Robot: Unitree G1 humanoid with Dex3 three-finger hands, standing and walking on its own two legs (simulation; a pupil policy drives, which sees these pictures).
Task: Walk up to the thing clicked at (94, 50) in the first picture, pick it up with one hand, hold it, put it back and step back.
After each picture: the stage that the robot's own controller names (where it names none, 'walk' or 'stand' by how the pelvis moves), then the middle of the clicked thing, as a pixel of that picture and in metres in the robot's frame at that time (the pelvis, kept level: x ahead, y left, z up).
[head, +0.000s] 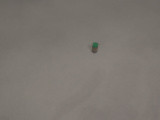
stand; (94, 47) +1.33 -0.18 -0.72
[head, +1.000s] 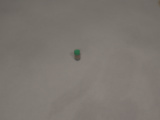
walk; (77, 55) +1.21 +0.11 -0.70
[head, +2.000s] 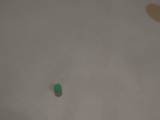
walk; (58, 90) +0.72 +0.23 -0.71
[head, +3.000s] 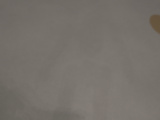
walk; out of the picture +0.40 +0.16 -0.70
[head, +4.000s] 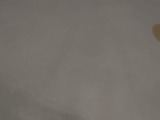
stand; out of the picture +0.32 +0.16 -0.72
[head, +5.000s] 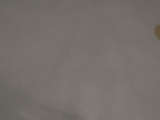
stand; out of the picture +0.33 +0.16 -0.73
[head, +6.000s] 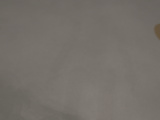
stand; out of the picture +0.32 +0.17 -0.73
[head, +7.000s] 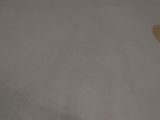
stand; out of the picture +0.31 +0.17 -0.73
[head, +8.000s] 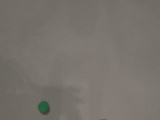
go down; (44, 108) +0.36 +0.17 -0.58
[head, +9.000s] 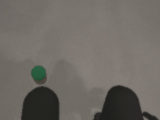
go down; (39, 75) +0.42 +0.18 -0.33
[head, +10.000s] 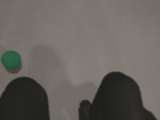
close in; (12, 63) +0.42 +0.20 -0.26
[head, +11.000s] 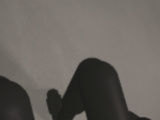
close; out of the picture +0.41 +0.22 -0.23
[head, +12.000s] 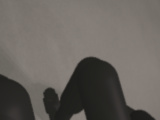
close; out of the picture +0.41 +0.23 -0.22
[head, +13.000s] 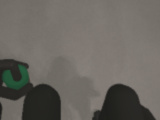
lift; (18, 82) +0.32 +0.21 -0.08
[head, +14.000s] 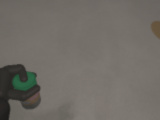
hold; (28, 91) +0.32 +0.18 +0.04
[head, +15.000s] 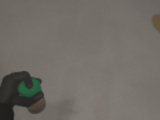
hold; (33, 96) +0.31 +0.17 -0.01
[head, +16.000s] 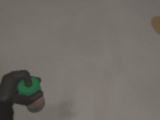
crouch; (32, 95) +0.32 +0.17 +0.00
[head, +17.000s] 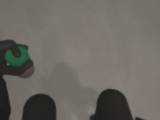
crouch; (21, 63) +0.41 +0.18 -0.10
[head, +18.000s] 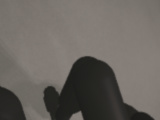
lower; out of the picture +0.43 +0.24 -0.23
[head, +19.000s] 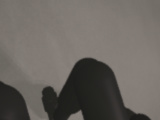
lower; out of the picture +0.43 +0.26 -0.23
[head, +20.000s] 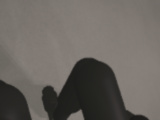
lower; out of the picture +0.43 +0.25 -0.24
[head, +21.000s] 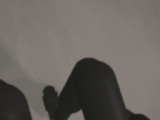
lower; out of the picture +0.43 +0.25 -0.24
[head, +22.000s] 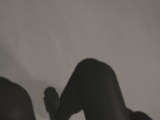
loosen; out of the picture +0.42 +0.23 -0.24
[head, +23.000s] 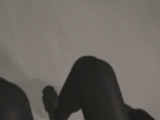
withdraw; out of the picture +0.41 +0.22 -0.23
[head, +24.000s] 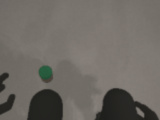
walk; (46, 74) +0.43 +0.16 -0.38
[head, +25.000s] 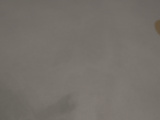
stand; out of the picture +0.35 +0.15 -0.66
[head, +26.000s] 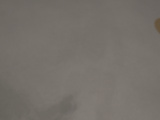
stand; out of the picture +0.36 +0.16 -0.67
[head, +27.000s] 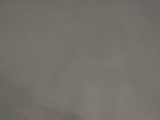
stand; out of the picture +0.36 +0.14 -0.71
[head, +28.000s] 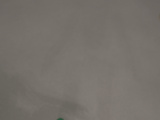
walk; out of the picture +0.38 +0.11 -0.70
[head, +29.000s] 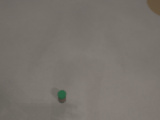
walk; (62, 96) +0.56 +0.11 -0.70
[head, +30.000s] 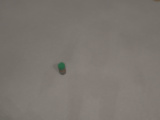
walk; (62, 68) +0.88 +0.23 -0.70
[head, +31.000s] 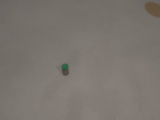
stand; (65, 69) +0.99 +0.15 -0.70
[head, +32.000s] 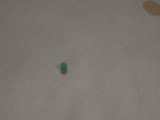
stand; (63, 68) +1.01 +0.17 -0.73
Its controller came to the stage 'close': yes
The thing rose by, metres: 0.71
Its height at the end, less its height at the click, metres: +0.00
